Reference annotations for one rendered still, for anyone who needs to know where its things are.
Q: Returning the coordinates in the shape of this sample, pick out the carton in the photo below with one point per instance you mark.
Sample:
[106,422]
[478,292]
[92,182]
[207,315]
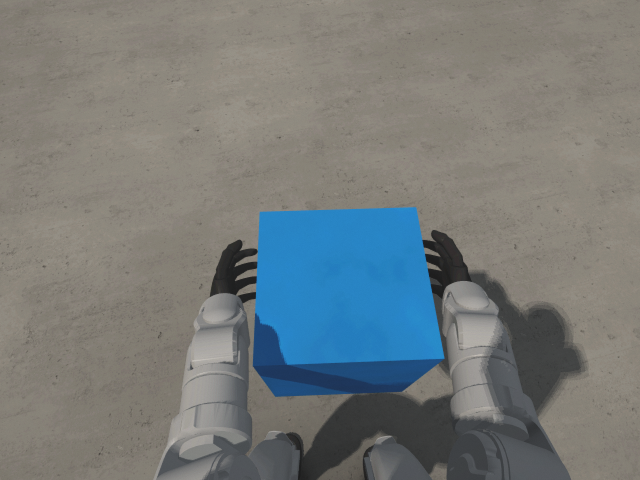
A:
[344,303]

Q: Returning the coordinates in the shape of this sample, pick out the robot right upper arm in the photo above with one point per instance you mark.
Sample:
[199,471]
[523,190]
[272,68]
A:
[482,454]

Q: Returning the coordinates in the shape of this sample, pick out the robot left forearm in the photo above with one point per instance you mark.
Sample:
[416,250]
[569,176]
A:
[213,413]

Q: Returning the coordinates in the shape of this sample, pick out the left robot hand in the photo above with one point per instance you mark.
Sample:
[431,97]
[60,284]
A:
[226,272]

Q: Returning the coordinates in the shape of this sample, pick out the left robot thigh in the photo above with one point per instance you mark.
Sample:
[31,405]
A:
[276,460]

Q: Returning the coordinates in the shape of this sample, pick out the left robot shin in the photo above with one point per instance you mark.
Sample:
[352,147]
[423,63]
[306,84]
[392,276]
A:
[278,435]

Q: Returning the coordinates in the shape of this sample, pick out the robot right forearm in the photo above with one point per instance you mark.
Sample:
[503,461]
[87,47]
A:
[486,386]

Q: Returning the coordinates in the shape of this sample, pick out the robot left upper arm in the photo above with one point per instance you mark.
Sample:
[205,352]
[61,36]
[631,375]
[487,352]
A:
[225,465]

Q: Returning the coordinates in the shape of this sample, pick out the right robot hand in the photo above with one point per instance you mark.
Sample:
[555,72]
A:
[451,262]

